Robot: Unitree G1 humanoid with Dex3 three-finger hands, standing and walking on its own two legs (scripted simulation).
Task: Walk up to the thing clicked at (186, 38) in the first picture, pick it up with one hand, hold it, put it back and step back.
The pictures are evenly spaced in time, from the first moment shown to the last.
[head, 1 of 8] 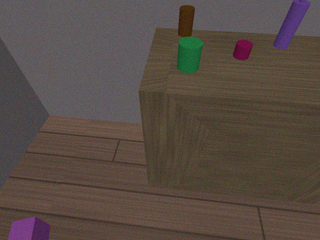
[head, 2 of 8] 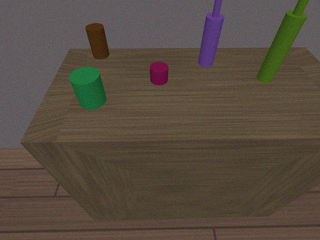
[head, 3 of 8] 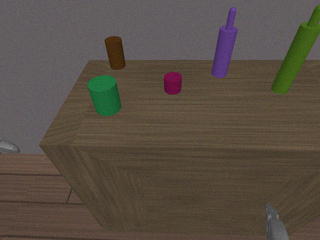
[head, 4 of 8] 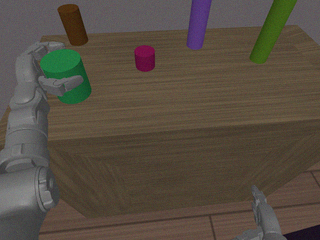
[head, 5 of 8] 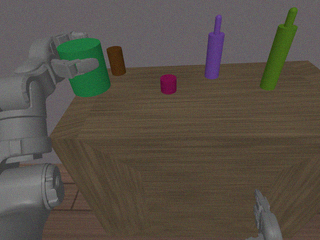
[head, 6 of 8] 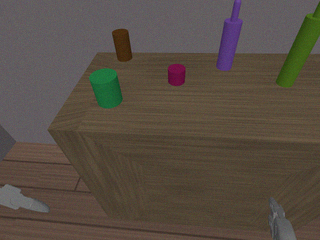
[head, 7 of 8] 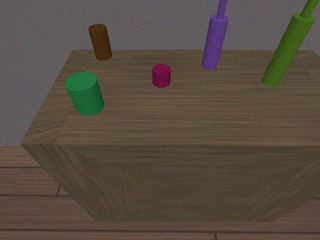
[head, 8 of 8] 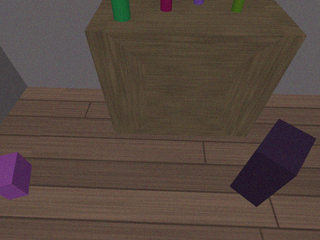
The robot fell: no
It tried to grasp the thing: yes
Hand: left
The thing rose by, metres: 0.23
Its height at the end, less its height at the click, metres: +0.00
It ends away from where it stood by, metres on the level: 0.02
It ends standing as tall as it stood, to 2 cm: yes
